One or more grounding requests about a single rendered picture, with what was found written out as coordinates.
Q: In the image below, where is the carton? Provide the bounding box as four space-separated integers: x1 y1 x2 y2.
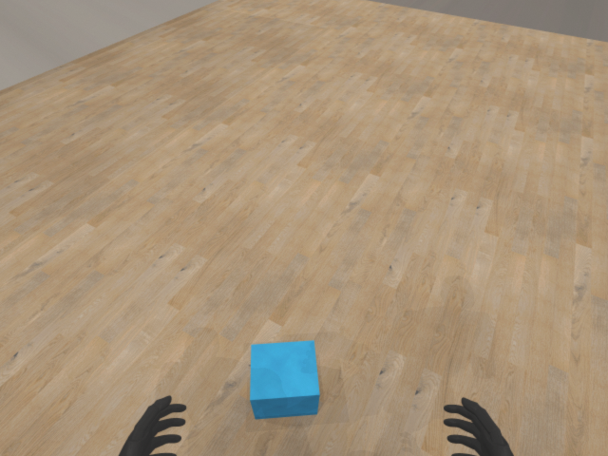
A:
250 340 320 419

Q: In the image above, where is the right robot hand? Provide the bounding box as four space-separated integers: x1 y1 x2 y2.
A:
444 397 514 456

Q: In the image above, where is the left robot hand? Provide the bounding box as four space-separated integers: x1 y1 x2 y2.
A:
119 395 186 456

